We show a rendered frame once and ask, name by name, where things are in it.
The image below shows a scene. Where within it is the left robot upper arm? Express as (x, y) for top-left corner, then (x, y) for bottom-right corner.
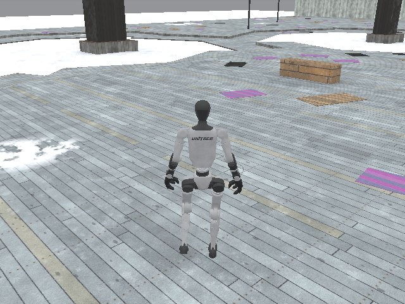
(172, 127), (189, 163)

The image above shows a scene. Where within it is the right robot forearm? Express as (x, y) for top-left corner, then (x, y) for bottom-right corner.
(228, 153), (241, 181)

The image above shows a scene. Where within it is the robot right thigh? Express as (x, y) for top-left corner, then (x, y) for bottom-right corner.
(209, 176), (225, 220)

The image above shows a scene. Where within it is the right robot upper arm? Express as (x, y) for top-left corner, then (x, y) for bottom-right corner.
(216, 128), (234, 163)

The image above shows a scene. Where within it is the right robot hand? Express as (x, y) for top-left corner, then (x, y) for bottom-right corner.
(228, 179), (243, 194)

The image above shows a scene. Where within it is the left robot forearm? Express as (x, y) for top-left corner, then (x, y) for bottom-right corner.
(166, 153), (178, 179)

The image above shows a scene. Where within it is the humanoid robot torso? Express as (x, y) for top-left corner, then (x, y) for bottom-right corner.
(188, 125), (217, 190)

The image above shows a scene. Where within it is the left robot hand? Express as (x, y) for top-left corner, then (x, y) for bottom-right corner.
(165, 177), (179, 190)

